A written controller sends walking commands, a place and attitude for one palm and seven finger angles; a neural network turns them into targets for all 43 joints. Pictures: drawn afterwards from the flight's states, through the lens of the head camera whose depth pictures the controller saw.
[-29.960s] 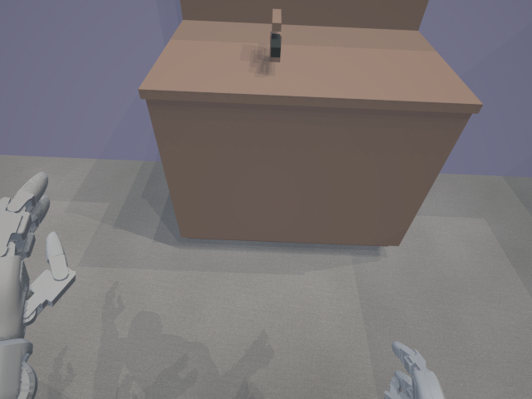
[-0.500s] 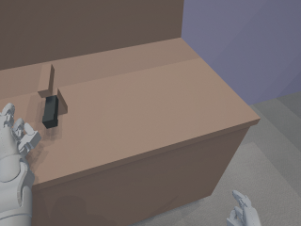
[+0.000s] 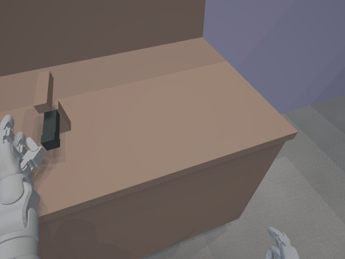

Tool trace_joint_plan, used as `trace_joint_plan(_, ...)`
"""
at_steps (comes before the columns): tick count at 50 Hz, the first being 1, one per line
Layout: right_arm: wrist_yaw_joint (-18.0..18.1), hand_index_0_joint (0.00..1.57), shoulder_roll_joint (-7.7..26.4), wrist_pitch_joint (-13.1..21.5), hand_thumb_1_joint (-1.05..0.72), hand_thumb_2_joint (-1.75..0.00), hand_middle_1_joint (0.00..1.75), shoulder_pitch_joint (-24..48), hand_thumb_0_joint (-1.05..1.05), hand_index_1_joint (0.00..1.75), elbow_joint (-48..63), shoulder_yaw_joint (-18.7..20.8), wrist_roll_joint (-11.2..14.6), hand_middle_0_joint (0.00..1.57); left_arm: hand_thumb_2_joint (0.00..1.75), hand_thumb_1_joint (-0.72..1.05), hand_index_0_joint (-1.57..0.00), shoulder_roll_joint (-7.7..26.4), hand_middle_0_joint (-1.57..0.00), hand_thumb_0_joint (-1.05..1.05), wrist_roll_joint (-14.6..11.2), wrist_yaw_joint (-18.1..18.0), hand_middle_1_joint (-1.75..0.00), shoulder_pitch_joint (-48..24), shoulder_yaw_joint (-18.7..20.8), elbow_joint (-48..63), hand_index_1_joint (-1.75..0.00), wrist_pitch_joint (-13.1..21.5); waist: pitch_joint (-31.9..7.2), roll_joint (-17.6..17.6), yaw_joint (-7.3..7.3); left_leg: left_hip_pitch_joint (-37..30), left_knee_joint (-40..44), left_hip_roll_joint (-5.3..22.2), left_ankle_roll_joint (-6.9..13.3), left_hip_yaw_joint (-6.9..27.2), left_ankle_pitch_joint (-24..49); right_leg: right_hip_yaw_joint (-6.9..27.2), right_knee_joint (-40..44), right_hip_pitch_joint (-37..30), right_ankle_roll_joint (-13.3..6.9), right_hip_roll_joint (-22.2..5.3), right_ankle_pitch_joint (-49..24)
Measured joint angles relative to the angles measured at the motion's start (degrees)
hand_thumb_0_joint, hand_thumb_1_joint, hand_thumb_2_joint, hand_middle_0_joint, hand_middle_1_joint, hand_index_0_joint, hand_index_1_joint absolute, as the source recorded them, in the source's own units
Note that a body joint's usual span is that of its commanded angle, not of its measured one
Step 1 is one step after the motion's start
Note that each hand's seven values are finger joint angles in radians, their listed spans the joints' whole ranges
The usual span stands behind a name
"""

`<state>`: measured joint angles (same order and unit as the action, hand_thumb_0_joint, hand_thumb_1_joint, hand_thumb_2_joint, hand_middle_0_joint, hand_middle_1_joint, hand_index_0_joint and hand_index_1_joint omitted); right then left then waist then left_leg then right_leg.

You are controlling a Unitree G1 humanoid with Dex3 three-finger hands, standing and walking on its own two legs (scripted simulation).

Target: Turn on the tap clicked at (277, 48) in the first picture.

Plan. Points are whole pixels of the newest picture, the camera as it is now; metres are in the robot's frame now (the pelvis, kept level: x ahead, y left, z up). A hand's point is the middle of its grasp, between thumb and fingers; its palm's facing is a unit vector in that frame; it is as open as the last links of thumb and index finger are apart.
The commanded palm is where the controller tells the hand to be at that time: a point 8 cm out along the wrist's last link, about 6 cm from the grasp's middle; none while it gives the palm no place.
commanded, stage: reach beside the lever's end, fingers flat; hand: left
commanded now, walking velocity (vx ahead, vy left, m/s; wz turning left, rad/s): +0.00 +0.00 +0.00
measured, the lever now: (50, 141) +0.33 +0.30 +0.11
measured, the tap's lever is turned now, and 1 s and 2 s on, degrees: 0 3 26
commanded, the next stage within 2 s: push the lever round in 0.14 s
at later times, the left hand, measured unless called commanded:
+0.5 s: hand (45, 149) +0.31 +0.31 +0.11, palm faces +0.58 -0.81 -0.07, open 7.8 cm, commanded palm +0.26 +0.35 +0.10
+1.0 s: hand (48, 150) +0.31 +0.30 +0.11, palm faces +0.61 -0.79 -0.07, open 7.8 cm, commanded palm +0.27 +0.33 +0.10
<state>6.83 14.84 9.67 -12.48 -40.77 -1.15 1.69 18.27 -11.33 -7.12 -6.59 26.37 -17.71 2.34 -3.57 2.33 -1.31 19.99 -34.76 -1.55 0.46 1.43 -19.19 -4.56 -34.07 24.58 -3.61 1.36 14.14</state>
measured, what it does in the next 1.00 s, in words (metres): stands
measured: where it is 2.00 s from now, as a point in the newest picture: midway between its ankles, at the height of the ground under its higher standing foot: outside the picture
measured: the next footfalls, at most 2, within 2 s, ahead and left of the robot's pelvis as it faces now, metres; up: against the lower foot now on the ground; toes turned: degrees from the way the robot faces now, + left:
none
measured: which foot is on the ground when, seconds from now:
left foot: down 0.00-1.00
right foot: down 0.00-1.00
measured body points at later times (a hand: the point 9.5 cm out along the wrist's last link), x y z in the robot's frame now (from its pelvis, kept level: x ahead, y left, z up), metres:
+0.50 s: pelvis +0.00 +0.00 +0.00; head +0.02 -0.02 +0.45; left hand +0.27 +0.35 +0.12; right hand +0.18 -0.24 -0.10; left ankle -0.02 +0.12 -0.73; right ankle +0.04 -0.08 -0.73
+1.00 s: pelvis +0.00 +0.00 +0.00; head +0.02 -0.02 +0.45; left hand +0.27 +0.34 +0.11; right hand +0.17 -0.25 -0.10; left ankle -0.02 +0.12 -0.73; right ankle +0.04 -0.08 -0.73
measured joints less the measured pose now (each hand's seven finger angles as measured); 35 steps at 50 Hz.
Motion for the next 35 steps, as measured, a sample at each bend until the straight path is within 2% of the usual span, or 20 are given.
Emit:
trace_joint_plan(4, -0.2, 0.21, -0.1, -0.4, -0.91, -0.90, 0.30, -0.2, 0.02, 0.30, 0.5, 0.1, -0.1, 0.20, 0.90, 0.90, -0.15, 0.1, -0.15, 0.01, 0.3, -0.5, -0.15, 1.4, 0.8, 0.9, -0.15, -0.5, 0.0, 0.1, -0.11, -0.4, 0.1, 0.1, 0.0, 0.0, -0.1, 0.1, 0.3, -0.5, 0.0, 0.1, 0.0)
trace_joint_plan(9, -0.2, 0.20, 0.2, -0.2, -0.91, -0.90, 0.30, -0.2, 0.02, 0.30, 0.4, 0.4, -0.2, 0.20, 0.90, 0.90, -0.15, -0.3, -0.15, 0.01, -0.1, -0.3, -0.15, 3.1, 0.8, 2.6, -0.15, 0.8, -0.1, 0.3, -0.80, -0.5, 0.1, -0.1, 0.2, 0.2, -0.2, -0.2, 0.4, -0.8, 0.2, -0.1, 0.1)
trace_joint_plan(15, 0.4, 0.20, 0.4, 0.1, -0.91, -0.90, 0.30, 0.8, 0.02, 0.30, -0.1, 0.1, 0.2, 0.20, 0.90, 0.90, -0.15, -0.7, -0.15, 0.01, -0.5, 0.7, -0.15, 1.6, -0.4, 1.6, -0.15, 0.7, 0.2, 0.3, -1.38, -0.2, -0.4, -0.4, 0.2, 0.9, -0.2, -0.9, 0.1, -0.7, 0.2, -0.5, 0.3)
trace_joint_plan(23, 0.4, 0.21, -0.2, 0.3, -0.91, -0.90, 0.30, 2.0, 0.02, 0.30, 0.5, -0.3, -0.3, 0.20, 0.90, 0.90, -0.15, -1.6, -0.15, 0.01, 0.4, -0.5, -0.15, -0.7, -2.2, 1.4, -0.15, 0.4, 0.3, -0.1, -0.98, 0.2, -0.3, -0.4, 0.1, 0.7, -0.1, -0.7, 0.0, -0.2, 0.2, -0.4, 0.2)
trace_joint_plan(32, 0.0, 0.21, -0.2, -1.0, -0.91, -0.90, 0.30, 1.2, 0.02, 0.30, 0.8, -0.3, -0.2, 0.20, 0.89, 0.90, -0.15, -1.5, -0.15, 0.01, 0.5, -1.6, -0.15, 0.0, -1.8, 1.2, -0.15, -1.2, -0.1, 0.2, -0.84, -0.2, 0.1, -0.1, 0.0, 0.6, -0.2, -0.6, 0.4, -0.6, 0.0, -0.1, 0.2)
trace_joint_plan(35, 0.0, 0.21, 0.0, -1.0, -0.91, -0.90, 0.30, 0.9, 0.02, 0.30, 0.5, -0.1, -0.2, 0.20, 0.89, 0.90, -0.15, -2.1, -0.15, 0.01, 0.7, -2.1, -0.15, 0.0, -2.4, 1.9, -0.15, -0.7, 0.1, 0.3, -0.95, -0.3, 0.0, -0.1, -0.1, 0.8, -0.2, -0.7, 0.4, -0.7, 0.0, -0.1, 0.2)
